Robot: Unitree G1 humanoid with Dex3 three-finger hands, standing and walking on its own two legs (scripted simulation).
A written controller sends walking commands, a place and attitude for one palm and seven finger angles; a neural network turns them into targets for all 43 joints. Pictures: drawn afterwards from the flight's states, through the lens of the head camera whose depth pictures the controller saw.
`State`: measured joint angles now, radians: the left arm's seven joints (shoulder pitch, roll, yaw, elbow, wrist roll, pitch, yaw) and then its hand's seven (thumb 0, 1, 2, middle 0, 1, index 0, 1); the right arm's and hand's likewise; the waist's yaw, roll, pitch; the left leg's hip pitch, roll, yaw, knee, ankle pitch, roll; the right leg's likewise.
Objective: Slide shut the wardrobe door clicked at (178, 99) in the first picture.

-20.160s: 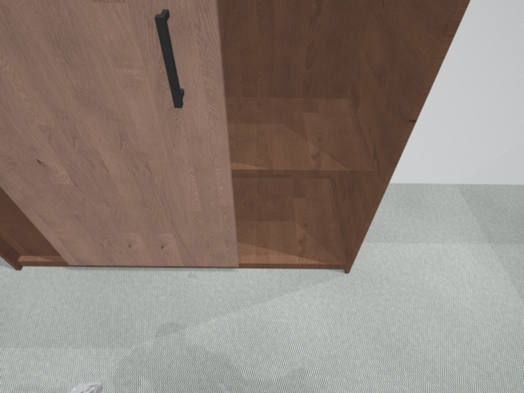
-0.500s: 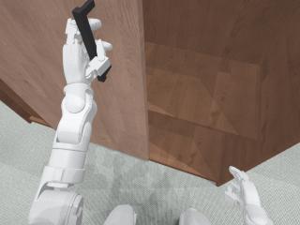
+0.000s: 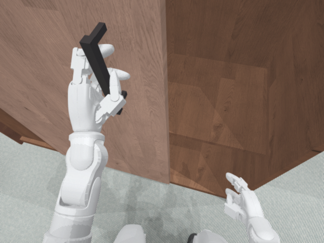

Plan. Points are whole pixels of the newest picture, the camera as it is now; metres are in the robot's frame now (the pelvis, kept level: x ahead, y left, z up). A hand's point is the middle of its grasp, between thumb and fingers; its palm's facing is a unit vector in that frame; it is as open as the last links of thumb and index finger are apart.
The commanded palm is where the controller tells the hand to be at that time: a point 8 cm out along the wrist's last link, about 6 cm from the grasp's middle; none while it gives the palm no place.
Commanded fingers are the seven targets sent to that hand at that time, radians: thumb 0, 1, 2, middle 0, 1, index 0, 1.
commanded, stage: step sideways, sliding the door along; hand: left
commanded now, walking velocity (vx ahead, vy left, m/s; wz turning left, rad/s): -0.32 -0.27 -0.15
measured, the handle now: (110, 76) +0.37 +0.17 +0.19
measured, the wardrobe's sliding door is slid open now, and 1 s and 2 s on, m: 0.34 0.18 0.01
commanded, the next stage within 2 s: none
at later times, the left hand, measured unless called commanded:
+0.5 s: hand (170, 108) +0.31 +0.05 +0.19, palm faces +0.10 -0.99 -0.03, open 6.2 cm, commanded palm +0.29 +0.03 +0.19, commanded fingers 0.00 0.90 0.90 -0.45 -1.40 -0.45 -1.40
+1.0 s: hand (212, 118) +0.30 -0.02 +0.19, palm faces +0.07 -1.00 -0.03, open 5.9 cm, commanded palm +0.28 -0.04 +0.19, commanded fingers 0.00 0.90 0.90 -0.45 -1.40 -0.45 -1.40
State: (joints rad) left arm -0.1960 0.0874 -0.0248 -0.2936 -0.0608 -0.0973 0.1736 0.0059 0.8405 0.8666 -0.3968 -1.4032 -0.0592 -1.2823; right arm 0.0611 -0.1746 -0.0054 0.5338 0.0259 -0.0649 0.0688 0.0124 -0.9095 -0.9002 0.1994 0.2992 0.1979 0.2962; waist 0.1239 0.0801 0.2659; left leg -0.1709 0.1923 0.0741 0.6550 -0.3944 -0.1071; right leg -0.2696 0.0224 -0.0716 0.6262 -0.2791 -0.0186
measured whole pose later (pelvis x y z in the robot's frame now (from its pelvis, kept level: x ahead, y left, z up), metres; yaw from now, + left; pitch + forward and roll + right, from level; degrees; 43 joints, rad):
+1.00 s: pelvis -0.09 -0.13 +0.01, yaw -4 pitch -3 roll -1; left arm -0.48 0.16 0.02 0.12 -0.09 -0.06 0.15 0.02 0.84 0.87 -0.37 -1.40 -0.17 -1.39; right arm 0.10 -0.18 -0.04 0.63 0.02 0.01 0.03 0.01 -0.91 -0.90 0.20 0.30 0.20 0.30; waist 0.08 0.02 0.19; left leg -0.19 0.14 0.06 0.53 -0.28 -0.08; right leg -0.38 0.04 -0.02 0.83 -0.39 -0.02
